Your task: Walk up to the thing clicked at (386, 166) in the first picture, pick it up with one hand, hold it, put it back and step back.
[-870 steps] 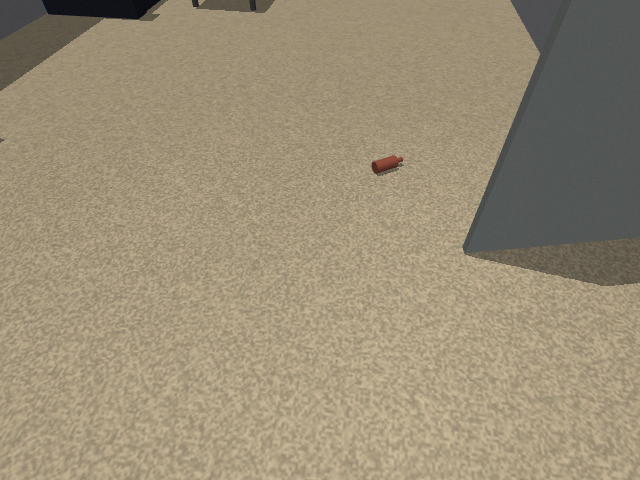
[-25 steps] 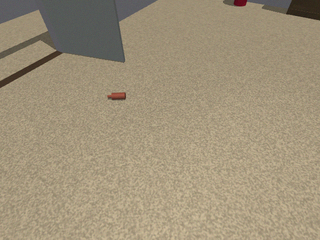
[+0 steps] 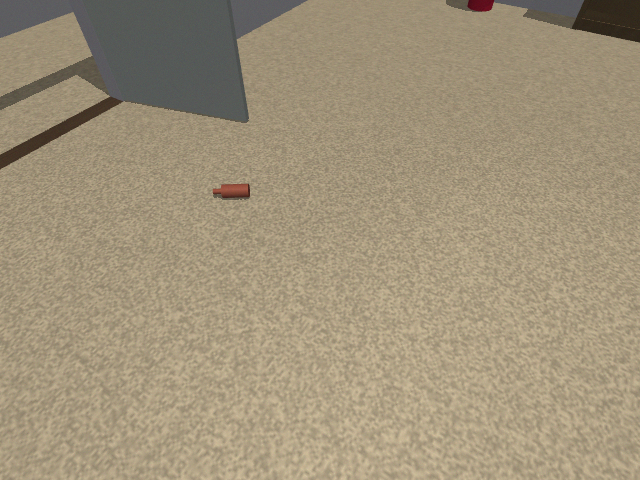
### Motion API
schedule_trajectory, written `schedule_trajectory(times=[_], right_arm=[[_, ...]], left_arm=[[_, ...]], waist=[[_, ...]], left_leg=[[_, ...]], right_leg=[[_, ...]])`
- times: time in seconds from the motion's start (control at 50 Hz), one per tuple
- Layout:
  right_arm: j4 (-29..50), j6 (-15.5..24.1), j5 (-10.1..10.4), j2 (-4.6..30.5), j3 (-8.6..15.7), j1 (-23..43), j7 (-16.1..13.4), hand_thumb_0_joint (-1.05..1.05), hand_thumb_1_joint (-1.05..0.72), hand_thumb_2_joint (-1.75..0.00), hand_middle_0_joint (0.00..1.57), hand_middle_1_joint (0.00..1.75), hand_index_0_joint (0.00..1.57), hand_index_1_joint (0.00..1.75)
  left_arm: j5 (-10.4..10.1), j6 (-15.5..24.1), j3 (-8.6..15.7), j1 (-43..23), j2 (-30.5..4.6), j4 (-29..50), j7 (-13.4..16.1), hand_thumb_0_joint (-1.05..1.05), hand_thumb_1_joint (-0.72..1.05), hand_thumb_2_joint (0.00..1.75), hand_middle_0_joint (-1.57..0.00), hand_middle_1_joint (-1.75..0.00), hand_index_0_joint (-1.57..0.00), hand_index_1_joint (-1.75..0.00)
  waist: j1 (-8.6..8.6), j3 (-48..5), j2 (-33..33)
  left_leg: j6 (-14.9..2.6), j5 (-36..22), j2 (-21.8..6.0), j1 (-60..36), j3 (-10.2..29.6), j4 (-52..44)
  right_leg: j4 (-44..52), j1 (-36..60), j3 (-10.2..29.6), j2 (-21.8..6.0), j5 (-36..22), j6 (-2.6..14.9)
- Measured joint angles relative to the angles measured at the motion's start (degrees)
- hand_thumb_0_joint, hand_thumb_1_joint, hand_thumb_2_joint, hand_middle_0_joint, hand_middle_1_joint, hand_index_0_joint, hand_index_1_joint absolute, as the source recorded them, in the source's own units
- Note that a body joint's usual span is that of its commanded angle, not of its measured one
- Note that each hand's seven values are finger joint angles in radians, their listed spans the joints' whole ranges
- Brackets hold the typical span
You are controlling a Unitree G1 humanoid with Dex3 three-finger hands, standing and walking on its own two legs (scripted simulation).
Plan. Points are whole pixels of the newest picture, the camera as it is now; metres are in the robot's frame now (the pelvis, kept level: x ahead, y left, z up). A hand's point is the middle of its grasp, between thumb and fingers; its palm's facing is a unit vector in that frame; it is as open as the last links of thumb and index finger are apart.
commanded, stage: stand
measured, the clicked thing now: (231, 190) +1.45 +0.39 -0.75
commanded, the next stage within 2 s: none
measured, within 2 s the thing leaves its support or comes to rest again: neither
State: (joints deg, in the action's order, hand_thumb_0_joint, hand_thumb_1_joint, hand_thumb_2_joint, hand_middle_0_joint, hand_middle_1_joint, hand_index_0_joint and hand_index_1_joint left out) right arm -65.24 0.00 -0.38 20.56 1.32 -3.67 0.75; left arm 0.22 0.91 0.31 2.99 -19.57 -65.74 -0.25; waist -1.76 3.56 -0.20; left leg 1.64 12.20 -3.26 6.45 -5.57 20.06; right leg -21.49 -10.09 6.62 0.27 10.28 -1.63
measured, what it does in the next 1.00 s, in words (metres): stands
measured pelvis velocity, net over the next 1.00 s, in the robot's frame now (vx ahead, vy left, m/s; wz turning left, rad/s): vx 0.00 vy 0.00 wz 0.04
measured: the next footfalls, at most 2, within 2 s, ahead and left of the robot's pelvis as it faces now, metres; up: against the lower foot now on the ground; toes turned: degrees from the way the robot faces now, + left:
none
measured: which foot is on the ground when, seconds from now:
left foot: down 0.00-1.00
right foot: down 0.00-1.00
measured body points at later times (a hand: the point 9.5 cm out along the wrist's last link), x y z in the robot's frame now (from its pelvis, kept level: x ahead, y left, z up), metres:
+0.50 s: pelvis +0.01 +0.00 +0.00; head +0.02 +0.00 +0.45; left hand +0.09 +0.30 -0.13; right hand +0.10 -0.30 -0.13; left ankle -0.02 +0.13 -0.75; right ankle +0.02 -0.14 -0.75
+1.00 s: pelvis +0.00 +0.00 +0.00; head +0.02 +0.00 +0.45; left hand +0.07 +0.31 -0.13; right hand +0.08 -0.30 -0.13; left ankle -0.02 +0.13 -0.75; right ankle +0.02 -0.14 -0.75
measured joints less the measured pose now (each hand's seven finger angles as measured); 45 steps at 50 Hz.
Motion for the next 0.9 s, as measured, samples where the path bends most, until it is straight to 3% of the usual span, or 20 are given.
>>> schedule_trajectory(times=[0.9], right_arm=[[-0.1, -0.1, 0.0, -0.4, -0.2, -1.8, 0.0, 0.01, -0.91, -0.9, 0.2, 0.3, 0.2, 0.3]], left_arm=[[0.2, -0.2, -0.3, 2.4, -0.1, 0.5, 0.0, 0.01, 0.9, 0.9, -0.2, -0.29, -0.2, -0.3]], waist=[[0.67, -0.9, 0.0]], left_leg=[[-0.32, -0.9, 0.8, -0.8, 1.9, -1.6]], right_leg=[[2.5, 2.1, -1.9, -1.0, -0.6, -0.31]])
